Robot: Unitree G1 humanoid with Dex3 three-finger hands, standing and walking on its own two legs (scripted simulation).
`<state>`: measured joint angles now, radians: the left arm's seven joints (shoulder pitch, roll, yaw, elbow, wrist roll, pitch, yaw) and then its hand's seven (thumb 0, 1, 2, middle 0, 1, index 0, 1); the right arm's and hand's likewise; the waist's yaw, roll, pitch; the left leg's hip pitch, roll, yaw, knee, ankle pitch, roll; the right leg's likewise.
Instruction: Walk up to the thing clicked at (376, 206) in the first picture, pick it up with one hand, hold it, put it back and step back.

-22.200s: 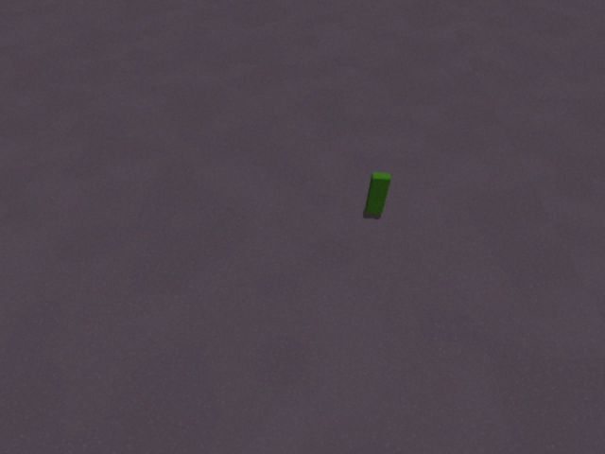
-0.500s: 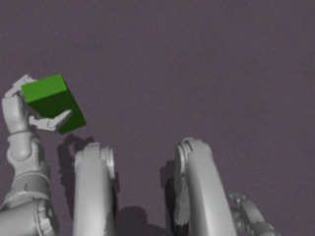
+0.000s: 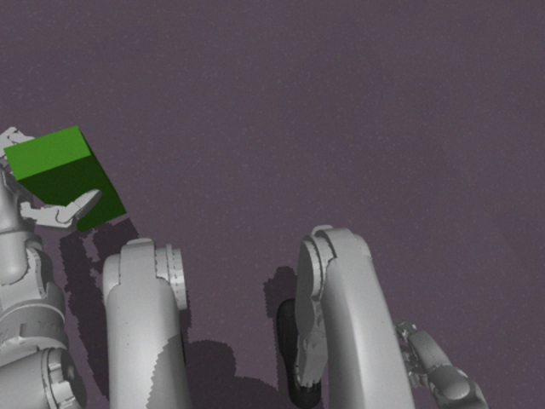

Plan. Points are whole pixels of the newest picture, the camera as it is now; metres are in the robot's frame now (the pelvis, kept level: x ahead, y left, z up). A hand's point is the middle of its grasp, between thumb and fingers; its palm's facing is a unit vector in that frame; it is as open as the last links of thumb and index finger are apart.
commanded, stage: crouch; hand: left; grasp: from the side
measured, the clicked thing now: (79, 188) +0.41 +0.25 -0.10
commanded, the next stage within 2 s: lower in 0.20 s
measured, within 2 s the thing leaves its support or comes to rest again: rests again in 1.54 s
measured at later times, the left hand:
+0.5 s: hand (65, 191) +0.41 +0.27 -0.11, palm faces +0.29 -0.96 +0.00, open 8.7 cm
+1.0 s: hand (76, 198) +0.41 +0.27 -0.16, palm faces +0.29 -0.96 +0.02, open 8.7 cm
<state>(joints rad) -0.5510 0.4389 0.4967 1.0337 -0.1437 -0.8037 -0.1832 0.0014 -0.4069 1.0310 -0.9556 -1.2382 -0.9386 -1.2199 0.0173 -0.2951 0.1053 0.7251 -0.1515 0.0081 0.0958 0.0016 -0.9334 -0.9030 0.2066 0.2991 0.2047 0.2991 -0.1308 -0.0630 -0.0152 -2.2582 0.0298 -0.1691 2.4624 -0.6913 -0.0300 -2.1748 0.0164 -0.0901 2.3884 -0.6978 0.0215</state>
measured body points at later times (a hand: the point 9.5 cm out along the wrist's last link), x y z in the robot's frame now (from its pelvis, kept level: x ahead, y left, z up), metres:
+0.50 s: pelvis +0.00 +0.00 -0.02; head +0.21 +0.10 +0.37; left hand +0.38 +0.32 -0.11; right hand +0.15 -0.26 -0.12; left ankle +0.08 +0.13 -0.28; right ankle +0.10 -0.12 -0.28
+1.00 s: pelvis -0.01 +0.01 -0.03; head +0.22 +0.14 +0.33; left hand +0.39 +0.32 -0.16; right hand +0.14 -0.26 -0.10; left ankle +0.08 +0.13 -0.28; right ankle +0.10 -0.12 -0.28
